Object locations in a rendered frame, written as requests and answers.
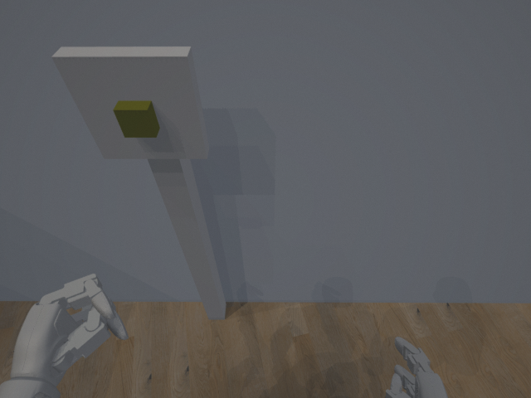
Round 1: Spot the button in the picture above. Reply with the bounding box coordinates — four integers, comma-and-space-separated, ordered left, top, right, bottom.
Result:
114, 101, 160, 138

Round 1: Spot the left robot forearm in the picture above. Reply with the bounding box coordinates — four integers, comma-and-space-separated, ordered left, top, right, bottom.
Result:
0, 377, 61, 398

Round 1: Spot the robot left hand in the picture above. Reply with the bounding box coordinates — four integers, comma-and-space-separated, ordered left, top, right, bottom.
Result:
10, 274, 129, 387

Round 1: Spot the robot right hand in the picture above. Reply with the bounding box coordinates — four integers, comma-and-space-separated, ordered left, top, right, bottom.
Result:
386, 337, 448, 398

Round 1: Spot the panel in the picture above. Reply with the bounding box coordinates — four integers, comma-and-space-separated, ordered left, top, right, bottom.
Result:
51, 46, 226, 320

